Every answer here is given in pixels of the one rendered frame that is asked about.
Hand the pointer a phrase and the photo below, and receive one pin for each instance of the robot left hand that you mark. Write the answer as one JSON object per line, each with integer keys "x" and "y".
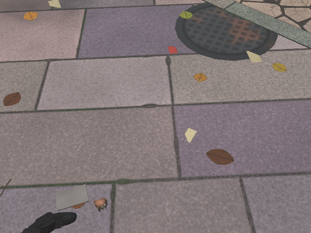
{"x": 49, "y": 221}

